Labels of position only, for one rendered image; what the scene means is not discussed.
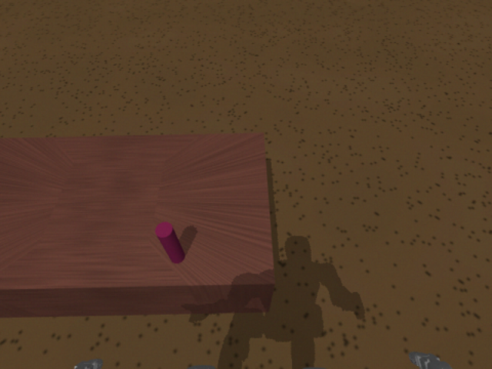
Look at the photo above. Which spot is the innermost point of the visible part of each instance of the right robot hand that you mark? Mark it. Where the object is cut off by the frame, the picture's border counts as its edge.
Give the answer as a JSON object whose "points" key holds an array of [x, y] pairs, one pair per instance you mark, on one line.
{"points": [[428, 361]]}

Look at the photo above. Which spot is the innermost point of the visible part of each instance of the can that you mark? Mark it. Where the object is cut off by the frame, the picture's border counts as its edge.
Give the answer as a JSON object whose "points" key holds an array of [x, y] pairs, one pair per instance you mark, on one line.
{"points": [[169, 240]]}

